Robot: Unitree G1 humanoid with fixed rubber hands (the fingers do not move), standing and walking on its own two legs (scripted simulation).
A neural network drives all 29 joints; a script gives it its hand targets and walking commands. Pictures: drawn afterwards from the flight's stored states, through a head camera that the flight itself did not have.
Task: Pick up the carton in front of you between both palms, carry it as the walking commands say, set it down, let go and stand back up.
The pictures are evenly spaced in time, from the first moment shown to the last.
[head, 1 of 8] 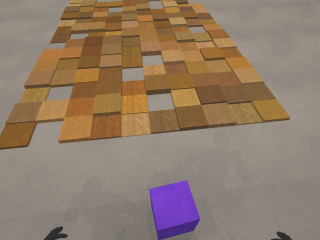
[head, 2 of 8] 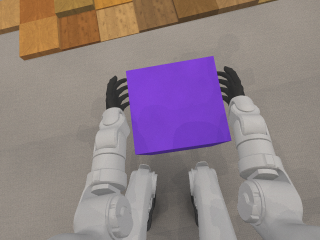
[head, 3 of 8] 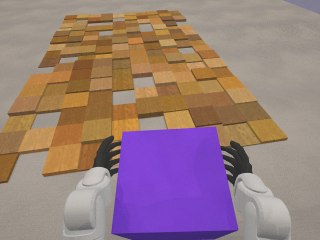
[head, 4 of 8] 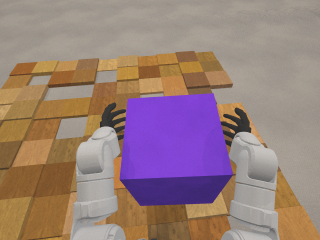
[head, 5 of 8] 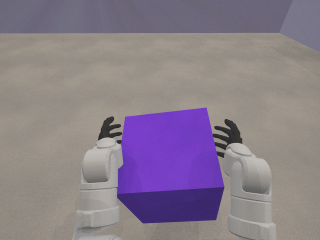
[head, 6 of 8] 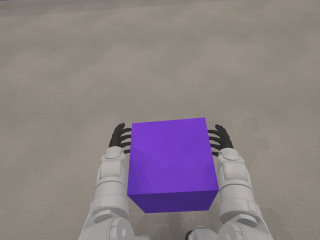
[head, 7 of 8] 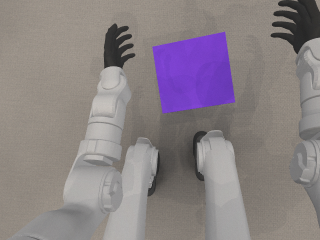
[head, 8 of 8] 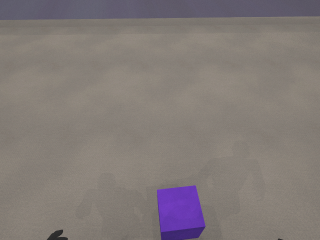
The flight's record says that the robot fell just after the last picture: no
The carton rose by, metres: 0.78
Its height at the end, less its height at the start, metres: +0.00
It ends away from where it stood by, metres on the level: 5.79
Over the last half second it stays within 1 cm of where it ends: yes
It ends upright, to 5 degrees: yes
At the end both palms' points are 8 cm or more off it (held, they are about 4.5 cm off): yes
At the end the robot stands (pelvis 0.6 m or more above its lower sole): yes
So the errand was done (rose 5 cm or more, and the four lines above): yes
